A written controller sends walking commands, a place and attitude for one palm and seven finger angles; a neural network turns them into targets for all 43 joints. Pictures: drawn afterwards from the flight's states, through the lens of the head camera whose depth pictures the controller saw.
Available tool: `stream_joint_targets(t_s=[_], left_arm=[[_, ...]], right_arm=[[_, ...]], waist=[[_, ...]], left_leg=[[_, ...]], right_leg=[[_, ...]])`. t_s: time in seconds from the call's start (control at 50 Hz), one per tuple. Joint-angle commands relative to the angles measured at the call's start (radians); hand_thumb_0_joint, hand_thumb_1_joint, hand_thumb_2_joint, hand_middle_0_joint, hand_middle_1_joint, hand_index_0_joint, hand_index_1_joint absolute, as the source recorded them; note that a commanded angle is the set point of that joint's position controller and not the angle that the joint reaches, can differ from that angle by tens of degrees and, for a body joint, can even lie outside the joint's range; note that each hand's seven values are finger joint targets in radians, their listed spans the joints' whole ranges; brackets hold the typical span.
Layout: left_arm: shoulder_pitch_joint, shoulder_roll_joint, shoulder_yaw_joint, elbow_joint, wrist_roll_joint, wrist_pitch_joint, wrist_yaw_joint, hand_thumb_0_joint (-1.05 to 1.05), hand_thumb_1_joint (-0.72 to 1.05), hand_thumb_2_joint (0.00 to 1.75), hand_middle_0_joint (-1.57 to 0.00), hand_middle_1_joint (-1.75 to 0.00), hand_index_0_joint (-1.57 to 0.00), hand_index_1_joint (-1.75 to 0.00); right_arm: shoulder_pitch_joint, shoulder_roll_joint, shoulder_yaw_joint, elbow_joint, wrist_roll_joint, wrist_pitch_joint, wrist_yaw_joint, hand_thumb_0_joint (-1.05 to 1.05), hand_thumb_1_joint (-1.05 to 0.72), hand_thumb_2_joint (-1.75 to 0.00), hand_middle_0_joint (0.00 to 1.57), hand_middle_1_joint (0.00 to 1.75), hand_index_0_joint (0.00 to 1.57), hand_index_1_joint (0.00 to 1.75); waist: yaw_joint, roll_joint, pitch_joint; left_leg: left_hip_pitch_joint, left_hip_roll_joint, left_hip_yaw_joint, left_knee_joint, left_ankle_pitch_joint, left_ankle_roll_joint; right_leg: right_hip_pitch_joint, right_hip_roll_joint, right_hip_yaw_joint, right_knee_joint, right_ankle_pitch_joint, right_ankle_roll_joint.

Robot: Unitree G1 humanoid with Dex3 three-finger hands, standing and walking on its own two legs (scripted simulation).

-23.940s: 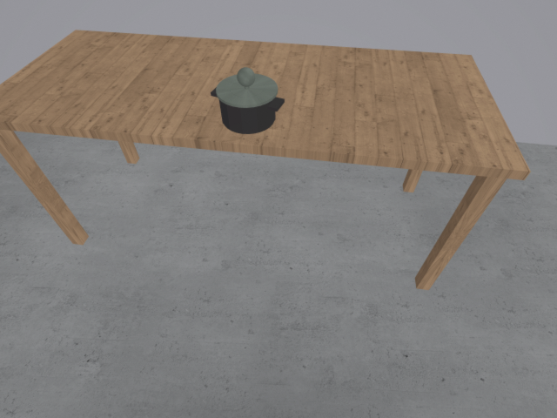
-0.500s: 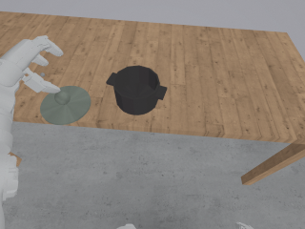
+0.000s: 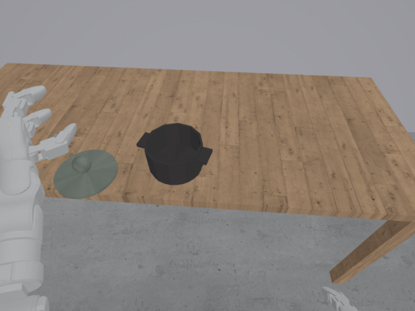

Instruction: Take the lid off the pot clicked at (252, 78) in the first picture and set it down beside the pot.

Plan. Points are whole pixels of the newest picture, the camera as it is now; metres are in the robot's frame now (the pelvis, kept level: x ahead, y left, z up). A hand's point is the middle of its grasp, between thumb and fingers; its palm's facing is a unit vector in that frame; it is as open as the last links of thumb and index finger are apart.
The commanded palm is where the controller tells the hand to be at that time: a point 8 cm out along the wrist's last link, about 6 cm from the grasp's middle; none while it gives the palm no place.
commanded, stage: draw the hand back to the body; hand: left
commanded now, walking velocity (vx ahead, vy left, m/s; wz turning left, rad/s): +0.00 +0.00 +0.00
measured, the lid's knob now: (81, 164) +0.47 +0.37 -0.05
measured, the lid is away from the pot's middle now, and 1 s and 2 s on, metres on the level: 0.25 0.25 0.25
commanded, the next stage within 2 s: step back with the hand held close in 1.20 s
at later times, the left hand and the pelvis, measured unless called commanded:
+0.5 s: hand (52, 182) +0.27 +0.26 +0.16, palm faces +0.48 -0.84 -0.25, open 7.6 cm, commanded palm +0.21 +0.28 +0.17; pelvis -0.01 -0.03 +0.00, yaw +1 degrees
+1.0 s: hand (34, 238) +0.18 +0.24 +0.16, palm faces +0.40 -0.85 -0.34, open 7.4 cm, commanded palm +0.12 +0.28 +0.17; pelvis -0.01 -0.01 +0.00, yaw +1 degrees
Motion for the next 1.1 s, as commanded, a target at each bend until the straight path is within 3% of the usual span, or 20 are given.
stream_joint_targets(t_s=[0.0,0.02,0.06,0.12,0.16,0.2,0.28,0.32,0.4,0.48,0.56,0.62,0.68,0.82,0.86,0.92,0.96,0.98,1.02,1.08], left_arm=[[-0.295,0.261,0.068,-0.283,-0.008,-0.059,0.008,0.00,0.56,0.75,-0.24,-0.55,-0.24,-0.55],[-0.306,0.273,0.076,-0.353,-0.007,-0.068,0.010,0.00,0.58,0.76,-0.24,-0.54,-0.24,-0.54],[-0.253,0.261,0.082,-0.365,-0.008,-0.070,0.013,0.00,0.62,0.78,-0.24,-0.51,-0.24,-0.51],[-0.163,0.216,0.065,-0.299,-0.021,-0.052,0.008,0.00,0.69,0.81,-0.23,-0.46,-0.23,-0.46],[-0.173,0.250,0.094,-0.388,-0.022,-0.066,0.009,0.00,0.73,0.83,-0.22,-0.43,-0.22,-0.43],[-0.157,0.227,0.084,-0.458,-0.024,-0.076,0.010,0.00,0.77,0.84,-0.22,-0.39,-0.22,-0.39],[-0.025,0.190,0.089,-0.435,-0.030,-0.069,0.010,0.00,0.86,0.88,-0.21,-0.33,-0.21,-0.33],[-0.014,0.167,0.070,-0.484,-0.034,-0.073,0.004,0.00,0.90,0.90,-0.20,-0.30,-0.20,-0.30],[0.052,0.176,0.095,-0.570,-0.038,-0.089,0.008,0.00,0.90,0.90,-0.20,-0.30,-0.20,-0.30],[0.138,0.137,0.073,-0.596,-0.042,-0.091,0.003,0.00,0.90,0.90,-0.20,-0.30,-0.20,-0.30],[0.209,0.134,0.075,-0.726,-0.037,-0.115,0.007,0.00,0.90,0.90,-0.20,-0.30,-0.20,-0.30],[0.329,0.117,0.083,-0.701,-0.041,-0.105,0.003,0.00,0.90,0.90,-0.20,-0.30,-0.20,-0.30],[0.355,0.095,0.055,-0.802,-0.039,-0.119,-0.002,0.00,0.90,0.90,-0.20,-0.30,-0.20,-0.30],[0.537,0.079,0.062,-0.889,-0.037,-0.122,-0.003,0.00,0.90,0.90,-0.20,-0.30,-0.20,-0.30],[0.567,0.069,0.049,-0.956,-0.032,-0.132,-0.003,0.00,0.90,0.90,-0.20,-0.30,-0.20,-0.30],[0.658,0.051,0.043,-0.976,-0.031,-0.123,-0.003,0.00,0.90,0.90,-0.20,-0.30,-0.20,-0.30],[0.682,0.052,0.042,-1.011,-0.029,-0.126,-0.001,0.00,0.90,0.90,-0.20,-0.30,-0.20,-0.30],[0.728,0.048,0.048,-0.996,-0.031,-0.122,0.000,0.00,0.90,0.90,-0.20,-0.30,-0.20,-0.30],[0.762,0.051,0.050,-1.036,-0.029,-0.123,0.000,0.00,0.90,0.90,-0.20,-0.30,-0.20,-0.30],[0.717,0.045,0.041,-1.028,-0.024,-0.122,0.007,0.00,0.90,0.90,-0.20,-0.30,-0.20,-0.30]], right_arm=[[-0.110,-0.118,-0.042,-0.136,0.000,-0.053,-0.014,0.00,-0.90,-0.90,0.20,0.30,0.20,0.30],[-0.127,-0.115,-0.040,-0.143,-0.001,-0.060,-0.015,0.00,-0.90,-0.90,0.20,0.30,0.20,0.30],[-0.145,-0.108,-0.037,-0.140,-0.005,-0.066,-0.018,0.00,-0.90,-0.90,0.20,0.30,0.20,0.30],[-0.154,-0.104,-0.034,-0.133,-0.005,-0.061,-0.023,0.00,-0.90,-0.90,0.20,0.30,0.20,0.30],[-0.177,-0.098,-0.032,-0.142,-0.006,-0.066,-0.026,0.00,-0.90,-0.90,0.20,0.30,0.20,0.30],[-0.193,-0.087,-0.028,-0.148,-0.010,-0.077,-0.027,0.00,-0.90,-0.90,0.20,0.30,0.20,0.30],[-0.196,-0.080,-0.030,-0.139,-0.015,-0.083,-0.027,0.00,-0.90,-0.90,0.20,0.30,0.20,0.30],[-0.207,-0.077,-0.028,-0.144,-0.015,-0.085,-0.028,0.00,-0.90,-0.90,0.20,0.30,0.20,0.30],[-0.221,-0.069,-0.028,-0.150,-0.021,-0.098,-0.030,0.00,-0.90,-0.90,0.20,0.30,0.20,0.30],[-0.231,-0.063,-0.029,-0.152,-0.024,-0.101,-0.032,0.00,-0.90,-0.90,0.20,0.30,0.20,0.30],[-0.238,-0.057,-0.031,-0.158,-0.032,-0.121,-0.032,0.00,-0.90,-0.90,0.20,0.30,0.20,0.30],[-0.229,-0.058,-0.034,-0.154,-0.037,-0.118,-0.032,0.00,-0.90,-0.90,0.20,0.30,0.20,0.30],[-0.240,-0.052,-0.033,-0.166,-0.036,-0.125,-0.029,0.00,-0.90,-0.90,0.20,0.30,0.20,0.30],[-0.234,-0.047,-0.036,-0.172,-0.045,-0.133,-0.026,0.00,-0.90,-0.90,0.20,0.30,0.20,0.30],[-0.236,-0.044,-0.036,-0.180,-0.045,-0.139,-0.022,0.00,-0.90,-0.90,0.20,0.30,0.20,0.30],[-0.228,-0.041,-0.036,-0.183,-0.049,-0.139,-0.019,0.00,-0.90,-0.90,0.20,0.30,0.20,0.30],[-0.229,-0.040,-0.036,-0.187,-0.049,-0.142,-0.018,0.00,-0.90,-0.90,0.20,0.30,0.20,0.30],[-0.226,-0.035,-0.035,-0.187,-0.050,-0.142,-0.020,0.00,-0.90,-0.90,0.20,0.30,0.20,0.30],[-0.225,-0.034,-0.034,-0.193,-0.050,-0.143,-0.019,0.00,-0.90,-0.90,0.20,0.30,0.20,0.30],[-0.222,-0.035,-0.033,-0.186,-0.050,-0.146,-0.025,0.00,-0.90,-0.90,0.20,0.30,0.20,0.30]], waist=[[0.010,0.011,-0.239],[0.014,0.055,-0.270],[0.018,0.050,-0.244],[0.021,-0.053,-0.172],[0.028,-0.001,-0.200],[0.033,0.029,-0.224],[0.039,-0.019,-0.162],[0.039,0.003,-0.155],[0.049,0.004,-0.157],[0.048,-0.011,-0.118],[0.052,0.053,-0.142],[0.060,-0.028,-0.110],[0.056,0.039,-0.105],[0.062,-0.008,-0.068],[0.060,0.049,-0.084],[0.062,0.011,-0.058],[0.060,0.041,-0.054],[0.064,0.025,-0.035],[0.067,0.029,-0.044],[0.055,0.014,-0.005]], left_leg=[[0.187,-0.007,0.018,-0.018,0.370,0.028],[0.211,-0.011,0.018,-0.019,0.375,0.029],[0.208,-0.015,0.021,-0.023,0.356,0.030],[0.164,-0.020,0.030,-0.036,0.280,0.034],[0.182,-0.025,0.031,-0.035,0.272,0.034],[0.211,-0.028,0.030,-0.037,0.297,0.033],[0.199,-0.027,0.033,-0.043,0.281,0.033],[0.210,-0.027,0.033,-0.050,0.273,0.032],[0.228,-0.028,0.026,-0.057,0.272,0.034],[0.229,-0.026,0.026,-0.066,0.250,0.034],[0.267,-0.023,0.021,-0.069,0.281,0.031],[0.243,-0.021,0.019,-0.073,0.287,0.032],[0.258,-0.019,0.017,-0.077,0.279,0.029],[0.244,-0.010,0.007,-0.082,0.275,0.027],[0.250,-0.010,0.003,-0.082,0.274,0.023],[0.239,-0.005,-0.001,-0.081,0.281,0.020],[0.235,-0.003,-0.005,-0.082,0.259,0.018],[0.226,-0.002,-0.006,-0.084,0.250,0.018],[0.225,-0.003,-0.012,-0.084,0.248,0.017],[0.212,0.000,-0.016,-0.087,0.202,0.015]], right_leg=[[0.017,0.001,-0.033,-0.017,0.429,-0.005],[0.030,-0.001,-0.028,-0.017,0.433,-0.005],[0.025,-0.002,-0.026,-0.025,0.429,-0.002],[0.013,-0.005,-0.024,-0.039,0.404,0.011],[0.033,-0.015,-0.014,-0.046,0.411,0.013],[0.049,-0.014,-0.014,-0.044,0.429,0.011],[0.031,-0.013,-0.015,-0.056,0.427,0.018],[0.028,-0.010,-0.018,-0.065,0.398,0.014],[0.041,-0.013,-0.014,-0.076,0.381,0.013],[0.024,-0.013,-0.018,-0.092,0.333,0.013],[0.035,-0.014,-0.022,-0.093,0.339,0.004],[0.040,-0.010,-0.028,-0.090,0.348,0.007],[0.030,-0.014,-0.028,-0.098,0.321,0.003],[0.022,-0.011,-0.037,-0.101,0.291,0.001],[0.025,-0.015,-0.036,-0.096,0.281,-0.003],[0.018,-0.011,-0.043,-0.094,0.280,-0.003],[0.010,-0.013,-0.043,-0.096,0.252,-0.005],[0.005,-0.012,-0.046,-0.098,0.242,-0.004],[0.011,-0.011,-0.044,-0.097,0.235,-0.006],[-0.019,-0.011,-0.048,-0.106,0.185,-0.007]])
